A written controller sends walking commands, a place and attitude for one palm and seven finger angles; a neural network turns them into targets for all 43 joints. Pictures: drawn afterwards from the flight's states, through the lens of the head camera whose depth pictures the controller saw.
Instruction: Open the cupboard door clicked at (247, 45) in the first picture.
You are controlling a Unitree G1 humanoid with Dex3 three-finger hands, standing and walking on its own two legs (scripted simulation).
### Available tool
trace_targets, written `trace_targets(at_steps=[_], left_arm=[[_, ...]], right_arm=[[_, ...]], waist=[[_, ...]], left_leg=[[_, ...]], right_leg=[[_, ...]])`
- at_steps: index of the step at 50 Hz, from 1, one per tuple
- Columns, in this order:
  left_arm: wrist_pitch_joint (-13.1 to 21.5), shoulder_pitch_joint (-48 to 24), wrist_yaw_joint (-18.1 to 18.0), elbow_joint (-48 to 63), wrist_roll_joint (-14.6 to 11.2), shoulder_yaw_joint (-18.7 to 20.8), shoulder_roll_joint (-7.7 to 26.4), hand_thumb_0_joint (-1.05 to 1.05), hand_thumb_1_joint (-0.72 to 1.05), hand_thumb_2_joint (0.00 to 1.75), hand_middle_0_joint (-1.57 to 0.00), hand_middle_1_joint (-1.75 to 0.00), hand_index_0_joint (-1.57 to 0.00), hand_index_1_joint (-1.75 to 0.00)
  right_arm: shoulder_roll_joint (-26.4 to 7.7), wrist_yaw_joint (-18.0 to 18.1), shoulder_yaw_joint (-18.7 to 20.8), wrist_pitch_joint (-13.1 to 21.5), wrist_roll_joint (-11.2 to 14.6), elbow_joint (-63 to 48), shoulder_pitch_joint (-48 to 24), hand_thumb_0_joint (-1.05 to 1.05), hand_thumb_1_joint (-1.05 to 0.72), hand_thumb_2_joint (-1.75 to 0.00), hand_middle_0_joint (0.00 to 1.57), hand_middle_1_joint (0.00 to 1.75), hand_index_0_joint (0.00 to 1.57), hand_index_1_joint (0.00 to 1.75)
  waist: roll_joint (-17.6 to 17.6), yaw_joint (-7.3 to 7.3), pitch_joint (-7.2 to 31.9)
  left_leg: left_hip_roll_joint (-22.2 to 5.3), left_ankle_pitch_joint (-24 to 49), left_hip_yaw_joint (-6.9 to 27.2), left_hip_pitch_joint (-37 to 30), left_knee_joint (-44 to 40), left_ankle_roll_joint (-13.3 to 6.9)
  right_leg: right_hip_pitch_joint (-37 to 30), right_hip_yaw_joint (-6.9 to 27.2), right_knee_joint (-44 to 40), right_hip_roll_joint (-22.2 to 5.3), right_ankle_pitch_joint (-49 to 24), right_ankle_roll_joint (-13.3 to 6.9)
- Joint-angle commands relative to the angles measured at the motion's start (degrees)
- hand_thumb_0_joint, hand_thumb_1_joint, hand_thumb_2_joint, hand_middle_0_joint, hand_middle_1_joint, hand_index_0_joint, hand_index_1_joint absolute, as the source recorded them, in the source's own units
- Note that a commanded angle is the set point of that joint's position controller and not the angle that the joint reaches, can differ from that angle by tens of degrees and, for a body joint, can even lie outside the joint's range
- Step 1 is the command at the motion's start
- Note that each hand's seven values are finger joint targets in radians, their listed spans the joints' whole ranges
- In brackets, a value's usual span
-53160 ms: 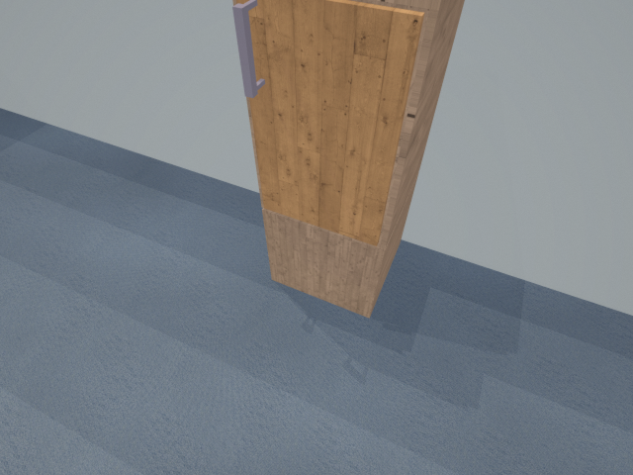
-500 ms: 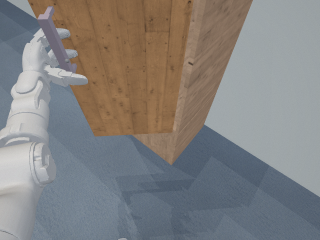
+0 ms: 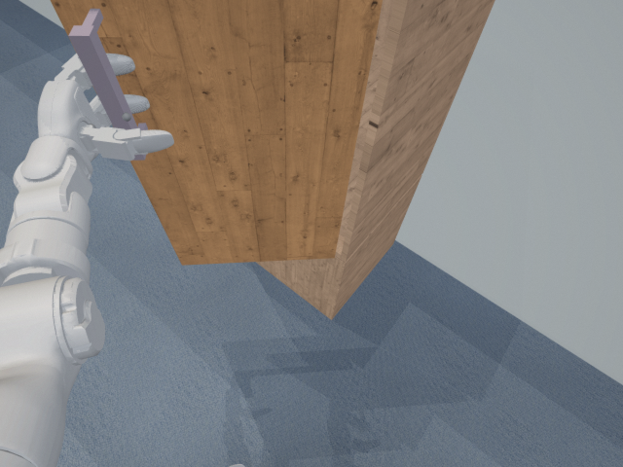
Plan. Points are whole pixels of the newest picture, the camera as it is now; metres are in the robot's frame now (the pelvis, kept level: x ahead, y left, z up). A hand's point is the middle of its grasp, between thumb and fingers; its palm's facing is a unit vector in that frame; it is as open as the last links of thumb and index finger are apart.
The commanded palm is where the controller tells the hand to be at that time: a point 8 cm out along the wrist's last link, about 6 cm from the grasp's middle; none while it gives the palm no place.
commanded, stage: close the thumb around the handle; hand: left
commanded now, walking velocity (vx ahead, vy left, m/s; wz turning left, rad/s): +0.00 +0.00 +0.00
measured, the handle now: (118, 92) +0.55 +0.20 +0.16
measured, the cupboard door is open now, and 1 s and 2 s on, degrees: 43 58 89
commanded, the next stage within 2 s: pull the door open along its arc in 0.46 s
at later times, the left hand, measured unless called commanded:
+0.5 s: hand (132, 120) +0.50 +0.17 +0.16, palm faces +0.02 -1.00 +0.01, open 5.4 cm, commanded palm +0.47 +0.22 +0.16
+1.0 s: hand (137, 169) +0.42 +0.16 +0.16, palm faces -0.04 -1.00 +0.02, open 5.7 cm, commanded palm +0.37 +0.22 +0.16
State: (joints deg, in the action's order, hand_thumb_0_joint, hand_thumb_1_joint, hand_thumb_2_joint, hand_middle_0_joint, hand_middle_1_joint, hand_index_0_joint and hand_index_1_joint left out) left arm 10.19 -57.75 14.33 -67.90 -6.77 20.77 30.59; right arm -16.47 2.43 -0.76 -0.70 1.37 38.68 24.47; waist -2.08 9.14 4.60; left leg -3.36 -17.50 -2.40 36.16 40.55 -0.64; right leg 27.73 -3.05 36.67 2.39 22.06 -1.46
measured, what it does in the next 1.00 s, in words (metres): stands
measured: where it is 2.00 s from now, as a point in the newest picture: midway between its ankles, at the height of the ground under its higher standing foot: outside the picture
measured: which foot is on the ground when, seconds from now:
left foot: down 0.00-1.00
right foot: down 0.00-1.00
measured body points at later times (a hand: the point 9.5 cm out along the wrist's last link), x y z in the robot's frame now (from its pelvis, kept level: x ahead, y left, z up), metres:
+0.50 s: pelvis +0.00 +0.00 +0.00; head +0.06 +0.00 +0.45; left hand +0.49 +0.23 +0.17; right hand +0.01 -0.27 -0.12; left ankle +0.02 +0.11 -0.72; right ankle -0.05 -0.10 -0.72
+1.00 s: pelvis +0.00 -0.01 +0.01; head +0.01 -0.02 +0.46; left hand +0.42 +0.21 +0.16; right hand +0.07 -0.27 -0.11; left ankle +0.02 +0.11 -0.72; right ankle -0.05 -0.10 -0.72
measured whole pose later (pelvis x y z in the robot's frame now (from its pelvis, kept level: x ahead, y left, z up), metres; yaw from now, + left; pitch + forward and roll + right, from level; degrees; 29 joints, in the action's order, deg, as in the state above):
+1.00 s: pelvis +0.00 -0.01 +0.01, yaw -2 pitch +6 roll -1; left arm 5.1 -30.1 13.2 -37.1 -12.9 17.1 18.9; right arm -15.9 2.3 -0.3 -1.5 3.6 35.0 21.2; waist -3.0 4.4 6.4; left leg -3.3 -17.0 -4.7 25.0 35.8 -0.3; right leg 18.2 -0.6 33.7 2.3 21.6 -1.7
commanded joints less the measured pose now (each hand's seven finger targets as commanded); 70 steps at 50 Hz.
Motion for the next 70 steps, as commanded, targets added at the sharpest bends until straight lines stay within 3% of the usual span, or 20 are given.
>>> trace_targets(at_steps=[1, 5, 7, 10, 13, 19, 25, 27, 30, 38, 49, 50, 51, 52, 54, 57, 60, 62, 67, 70], left_arm=[[4.40, -27.16, -0.43, 15.57, -1.47, -0.73, 9.65, 0.00, 0.23, 0.61, -0.35, -1.28, -0.35, -1.28], [3.68, -25.30, -1.02, 15.19, -1.65, 0.35, 10.13, 0.00, 0.45, 0.71, -0.37, -1.30, -0.37, -1.30], [3.34, -27.76, -1.49, 15.56, -1.73, -1.89, 7.31, 0.00, 0.56, 0.76, -0.38, -1.31, -0.38, -1.31], [3.26, -26.32, -2.70, 16.11, -1.09, 1.47, 11.20, 0.00, 0.73, 0.83, -0.39, -1.33, -0.39, -1.33], [4.40, -29.43, -3.58, 17.17, -0.59, 0.76, 10.39, 0.00, 0.90, 0.90, -0.40, -1.35, -0.40, -1.35], [4.29, -25.75, -2.77, 15.76, -0.55, -0.52, 8.75, 0.00, 0.90, 0.90, -0.40, -1.35, -0.40, -1.35], [3.66, -29.26, -2.98, 14.75, -0.60, -0.91, 9.48, 0.00, 0.90, 0.90, -0.40, -1.35, -0.40, -1.35], [4.09, -29.65, -3.06, 15.11, -0.61, -3.13, 6.51, 0.00, 0.90, 0.90, -0.40, -1.35, -0.40, -1.35], [4.28, -25.75, -2.96, 14.27, -0.34, 0.37, 11.00, 0.00, 0.90, 0.90, -0.40, -1.35, -0.40, -1.35], [4.11, -12.57, -0.69, 23.87, -3.54, 1.54, 9.76, 0.00, 0.90, 0.90, -0.40, -1.35, -0.40, -1.35], [-3.91, 15.41, -1.99, 46.32, -7.41, 0.73, 3.30, 0.00, 0.90, 0.90, -0.40, -1.35, -0.40, -1.35], [-5.26, 13.60, -10.34, 51.70, -11.00, 9.40, 1.96, 0.00, 0.90, 0.90, -0.40, -1.35, -0.40, -1.35], [-6.79, 17.02, -14.22, 53.11, -9.73, 4.30, -3.72, 0.00, 0.90, 0.90, -0.40, -1.35, -0.40, -1.35], [-7.52, 20.20, -16.89, 54.95, -9.38, 3.87, -5.50, 0.00, 0.90, 0.90, -0.40, -1.35, -0.40, -1.35], [-9.31, 22.73, -21.79, 59.40, -7.69, 3.52, -7.39, 0.00, 0.90, 0.90, -0.40, -1.35, -0.40, -1.35], [-12.10, 24.33, -29.04, 66.33, -4.05, -0.57, -12.35, 0.00, 0.90, 0.90, -0.40, -1.35, -0.40, -1.35], [-15.91, 25.57, -35.20, 72.17, 0.68, -6.12, -16.94, 0.00, 0.90, 0.90, -0.40, -1.35, -0.40, -1.35], [-18.46, 29.18, -38.99, 74.04, 4.09, -9.05, -19.35, 0.00, 0.90, 0.90, -0.40, -1.35, -0.40, -1.35], [-22.03, 34.35, -41.26, 80.13, 4.04, -16.91, -27.29, 0.00, 0.90, 0.90, -0.40, -1.35, -0.40, -1.35], [-22.09, 35.98, -40.78, 85.70, 4.35, -20.78, -30.07, 0.00, 0.90, 0.90, -0.40, -1.35, -0.40, -1.35]], right_arm=[[-9.12, 0.12, 3.46, 1.79, 0.02, -3.96, 6.41, 0.00, -0.90, -0.90, 0.20, 0.30, 0.20, 0.30], [-9.24, 0.01, 3.54, 1.34, 0.13, -4.06, 6.14, 0.00, -0.90, -0.90, 0.20, 0.30, 0.20, 0.30], [-9.04, 0.07, 3.39, 1.33, 0.07, -3.89, 6.16, 0.00, -0.90, -0.90, 0.20, 0.30, 0.20, 0.30], [-9.18, 0.06, 3.40, 1.21, 0.00, -4.19, 5.78, 0.00, -0.90, -0.90, 0.20, 0.30, 0.20, 0.30], [-8.87, -0.07, 3.26, 1.52, -0.21, -3.69, 5.62, 0.00, -0.90, -0.90, 0.20, 0.30, 0.20, 0.30], [-8.86, -0.05, 3.33, 1.36, 0.06, -4.13, 5.00, 0.00, -0.90, -0.90, 0.20, 0.30, 0.20, 0.30], [-9.15, 0.38, 3.17, 1.35, 0.22, -3.62, 4.98, 0.00, -0.90, -0.90, 0.20, 0.30, 0.20, 0.30], [-8.82, 0.37, 3.20, 1.56, 0.20, -3.62, 5.09, 0.00, -0.90, -0.90, 0.20, 0.30, 0.20, 0.30], [-9.29, 0.37, 3.16, 1.64, 0.07, -3.79, 5.00, 0.00, -0.90, -0.90, 0.20, 0.30, 0.20, 0.30], [-8.82, 0.47, 3.38, 1.53, 1.04, -7.27, 1.73, 0.00, -0.90, -0.90, 0.20, 0.30, 0.20, 0.30], [-6.68, 0.16, 2.84, 2.45, 2.67, -12.65, -7.51, 0.00, -0.90, -0.90, 0.20, 0.30, 0.20, 0.30], [-4.42, 0.00, 2.58, 3.21, 2.48, -13.20, -9.85, 0.00, -0.90, -0.90, 0.20, 0.30, 0.20, 0.30], [-4.30, -0.33, 2.38, 3.63, 2.09, -12.76, -10.93, 0.00, -0.90, -0.90, 0.20, 0.30, 0.20, 0.30], [-4.13, -0.58, 2.43, 3.99, 2.15, -12.62, -11.53, 0.00, -0.90, -0.90, 0.20, 0.30, 0.20, 0.30], [-3.92, -1.04, 2.25, 3.99, 1.59, -12.24, -13.05, 0.00, -0.90, -0.90, 0.20, 0.30, 0.20, 0.30], [-2.96, -1.32, 2.16, 3.58, 0.51, -12.16, -15.72, 0.00, -0.90, -0.90, 0.20, 0.30, 0.20, 0.30], [-1.87, -1.59, 1.58, 2.31, -0.33, -12.33, -18.67, 0.00, -0.90, -0.90, 0.20, 0.30, 0.20, 0.30], [-1.55, -1.56, 1.56, 1.34, -1.21, -12.25, -19.65, 0.00, -0.90, -0.90, 0.20, 0.30, 0.20, 0.30], [-0.99, -1.03, 1.20, -0.50, -1.84, -12.32, -22.30, 0.00, -0.90, -0.90, 0.20, 0.30, 0.20, 0.30], [0.01, -0.92, 0.82, -1.05, -2.01, -12.69, -23.85, 0.00, -0.90, -0.90, 0.20, 0.30, 0.20, 0.30]], waist=[[-5.34, -0.26, 24.40], [-3.70, -0.91, 23.21], [-2.68, 0.30, 21.42], [-2.50, -1.22, 23.11], [-3.03, -0.48, 23.40], [-2.90, -1.16, 23.10], [-2.01, 0.07, 20.38], [-2.15, 0.61, 20.36], [-3.81, -1.31, 22.12], [-0.03, -4.99, 24.70], [2.32, -9.59, 15.39], [4.81, -14.19, 15.89], [3.13, -12.59, 14.51], [3.81, -12.46, 12.69], [3.89, -12.56, 12.59], [4.69, -12.27, 13.46], [1.59, -11.99, 12.59], [3.40, -11.72, 12.06], [8.98, -10.83, 10.09], [7.38, -11.07, 9.68]], left_leg=[[1.91, 24.15, 3.81, -27.20, -0.49, -1.90], [1.78, 25.89, 4.02, -26.91, -0.51, -1.81], [1.74, 25.17, 4.19, -26.74, -0.44, -1.99], [1.71, 25.60, 4.29, -26.45, -0.72, -1.79], [1.80, 25.20, 4.31, -27.10, -0.38, -1.77], [1.76, 24.80, 4.19, -26.84, -0.53, -1.60], [1.92, 19.61, 4.11, -24.74, -1.33, -1.91], [2.07, 19.67, 4.13, -25.22, -1.09, -2.03], [2.06, 19.12, 4.07, -24.80, -1.47, -1.79], [2.74, 22.33, 1.86, -23.85, -2.68, -2.45], [3.19, 21.08, -0.30, -23.62, -6.78, -2.59], [3.40, 19.83, -0.30, -21.83, -6.97, -1.79], [3.31, 19.12, -0.43, -22.79, -8.05, -1.37], [2.92, 18.62, -0.23, -23.01, -8.29, -1.26], [2.95, 19.97, -0.32, -23.90, -8.68, -1.10], [2.69, 21.03, -0.40, -25.95, -8.97, -0.97], [2.41, 21.25, -0.39, -27.76, -9.74, -0.67], [2.25, 21.58, -0.04, -28.43, -9.73, -0.80], [2.55, 21.08, 0.43, -30.07, -10.47, -0.56], [2.95, 21.76, 0.52, -31.64, -11.04, -0.49]], right_leg=[[1.98, 1.24, -3.25, 1.09, -26.49, 0.97], [1.65, 0.99, -2.90, 1.12, -27.45, 0.88], [3.00, 0.60, -2.99, 1.05, -26.13, 0.92], [1.28, 1.00, -2.67, 0.96, -26.99, 0.84], [1.94, 1.10, -2.52, 0.91, -26.70, 0.99], [1.57, 1.10, -2.55, 0.88, -26.43, 0.81], [2.42, 1.53, -3.71, 0.63, -23.26, 0.98], [2.92, 1.37, -3.75, 0.64, -22.82, 0.91], [1.80, 1.66, -3.51, 0.47, -22.26, 0.75], [-7.78, 2.07, -3.77, 0.60, -30.95, 0.90], [-13.83, 2.01, -6.12, -0.35, -35.58, 1.47], [-14.55, 1.32, -7.11, -0.20, -32.15, 1.61], [-14.65, 1.23, -7.33, -0.27, -30.88, 1.55], [-13.80, 0.76, -7.98, -0.22, -28.79, 1.46], [-14.66, 1.02, -7.89, -0.60, -30.43, 1.54], [-16.10, 1.28, -8.39, -1.16, -30.86, 1.69], [-16.13, 1.57, -9.03, -1.92, -29.72, 1.27], [-16.82, 1.36, -9.83, -2.18, -29.23, 1.11], [-20.11, 1.84, -12.10, -3.32, -34.22, 1.80], [-20.97, 2.11, -12.33, -3.86, -36.91, 1.89]])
